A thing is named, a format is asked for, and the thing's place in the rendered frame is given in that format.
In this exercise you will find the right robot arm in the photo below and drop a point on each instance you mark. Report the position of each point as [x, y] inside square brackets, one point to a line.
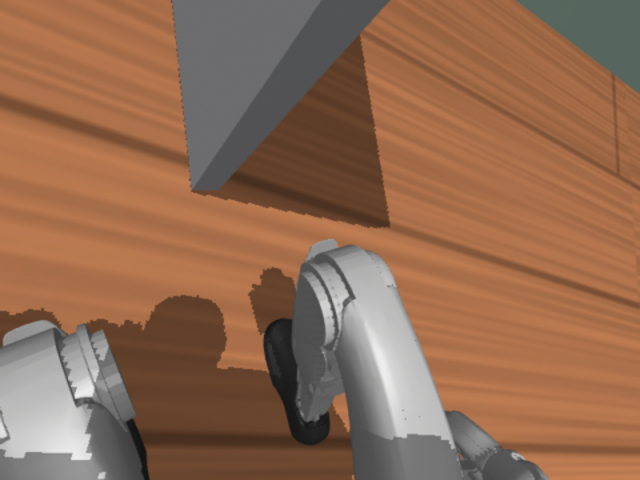
[508, 464]

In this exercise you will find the right robot foot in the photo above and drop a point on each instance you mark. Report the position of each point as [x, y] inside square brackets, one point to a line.
[283, 372]

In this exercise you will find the right robot hand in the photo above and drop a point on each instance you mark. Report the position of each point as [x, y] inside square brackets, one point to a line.
[474, 444]

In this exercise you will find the left robot foot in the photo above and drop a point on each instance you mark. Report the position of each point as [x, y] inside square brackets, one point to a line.
[139, 446]

